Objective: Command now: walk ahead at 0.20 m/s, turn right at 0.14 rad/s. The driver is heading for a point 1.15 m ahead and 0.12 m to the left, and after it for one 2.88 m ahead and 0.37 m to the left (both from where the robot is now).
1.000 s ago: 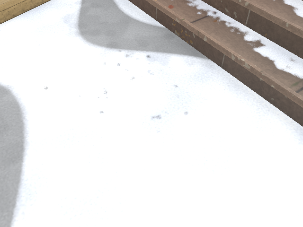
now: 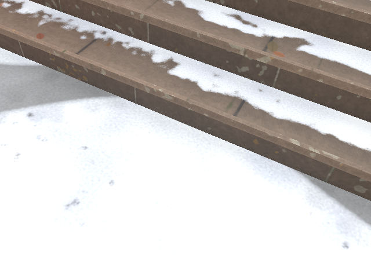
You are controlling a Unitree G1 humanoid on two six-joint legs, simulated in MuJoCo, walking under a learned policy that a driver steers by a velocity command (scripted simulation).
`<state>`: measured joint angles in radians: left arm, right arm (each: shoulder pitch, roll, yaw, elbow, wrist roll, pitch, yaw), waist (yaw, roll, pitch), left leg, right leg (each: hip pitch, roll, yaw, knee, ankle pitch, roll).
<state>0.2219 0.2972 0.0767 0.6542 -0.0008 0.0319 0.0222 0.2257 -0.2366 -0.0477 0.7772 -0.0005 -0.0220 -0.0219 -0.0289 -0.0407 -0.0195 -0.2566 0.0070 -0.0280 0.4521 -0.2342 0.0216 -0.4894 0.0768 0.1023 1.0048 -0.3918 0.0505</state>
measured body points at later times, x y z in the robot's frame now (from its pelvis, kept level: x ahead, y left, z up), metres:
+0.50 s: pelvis +0.12 -0.02 +0.00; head +0.15 -0.04 +0.45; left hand +0.13 +0.25 -0.12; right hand +0.31 -0.27 -0.10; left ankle +0.28 +0.13 -0.69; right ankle +0.01 -0.14 -0.74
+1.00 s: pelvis +0.39 +0.03 +0.00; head +0.41 +0.04 +0.45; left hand +0.57 +0.29 -0.09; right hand +0.43 -0.25 -0.12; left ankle +0.35 +0.11 -0.74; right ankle +0.55 -0.15 -0.68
